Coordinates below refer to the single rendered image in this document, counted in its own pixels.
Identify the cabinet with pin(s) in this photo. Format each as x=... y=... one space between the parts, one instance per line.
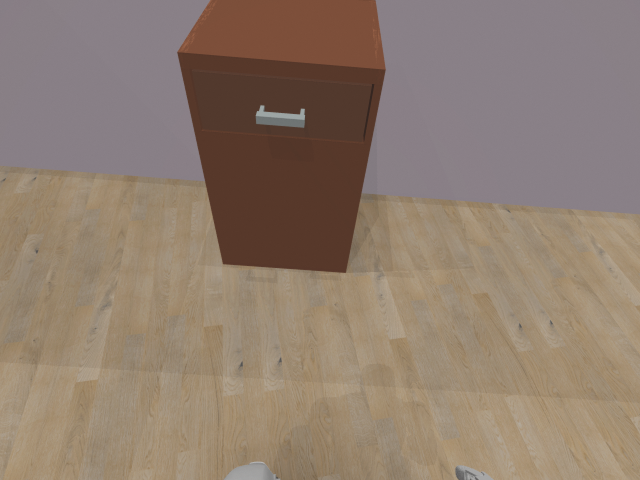
x=283 y=201

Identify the left robot shin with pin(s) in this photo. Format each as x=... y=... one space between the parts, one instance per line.
x=261 y=463

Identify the drawer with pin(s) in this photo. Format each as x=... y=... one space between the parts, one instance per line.
x=334 y=110

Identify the handle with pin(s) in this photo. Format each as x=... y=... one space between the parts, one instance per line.
x=280 y=119

